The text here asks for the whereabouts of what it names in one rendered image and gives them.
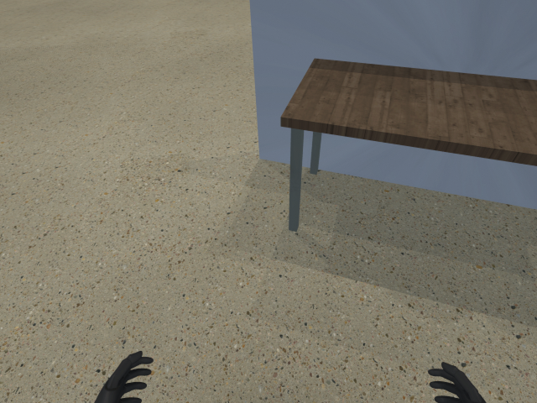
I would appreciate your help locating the table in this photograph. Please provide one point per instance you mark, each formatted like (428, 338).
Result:
(492, 117)

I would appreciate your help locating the robot left hand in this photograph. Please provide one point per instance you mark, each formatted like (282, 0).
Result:
(116, 386)

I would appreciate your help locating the robot right hand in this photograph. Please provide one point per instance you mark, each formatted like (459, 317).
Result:
(462, 386)

